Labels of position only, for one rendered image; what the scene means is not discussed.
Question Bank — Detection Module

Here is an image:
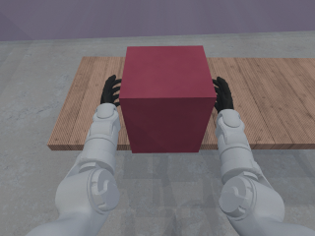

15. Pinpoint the right robot hand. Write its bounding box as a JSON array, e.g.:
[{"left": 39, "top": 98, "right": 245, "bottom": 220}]
[{"left": 212, "top": 76, "right": 234, "bottom": 114}]

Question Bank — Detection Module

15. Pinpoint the carton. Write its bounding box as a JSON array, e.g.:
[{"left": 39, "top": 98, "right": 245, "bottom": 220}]
[{"left": 118, "top": 45, "right": 217, "bottom": 153}]

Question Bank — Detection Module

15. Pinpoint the robot left forearm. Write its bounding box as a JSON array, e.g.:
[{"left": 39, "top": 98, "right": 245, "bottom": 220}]
[{"left": 55, "top": 102, "right": 121, "bottom": 202}]

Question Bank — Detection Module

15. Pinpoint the table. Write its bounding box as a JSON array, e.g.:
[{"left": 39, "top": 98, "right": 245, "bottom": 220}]
[{"left": 47, "top": 56, "right": 315, "bottom": 151}]

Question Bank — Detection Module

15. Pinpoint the right robot upper arm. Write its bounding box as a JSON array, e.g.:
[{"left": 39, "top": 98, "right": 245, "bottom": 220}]
[{"left": 219, "top": 175, "right": 315, "bottom": 236}]

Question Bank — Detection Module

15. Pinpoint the robot right forearm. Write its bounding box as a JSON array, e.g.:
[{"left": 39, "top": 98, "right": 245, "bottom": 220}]
[{"left": 215, "top": 109, "right": 274, "bottom": 190}]

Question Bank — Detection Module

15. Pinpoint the left robot hand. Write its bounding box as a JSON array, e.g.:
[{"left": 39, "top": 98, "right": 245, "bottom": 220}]
[{"left": 100, "top": 75, "right": 122, "bottom": 107}]

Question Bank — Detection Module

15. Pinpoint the left robot upper arm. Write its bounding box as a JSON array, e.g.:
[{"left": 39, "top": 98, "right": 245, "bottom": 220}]
[{"left": 26, "top": 167, "right": 120, "bottom": 236}]

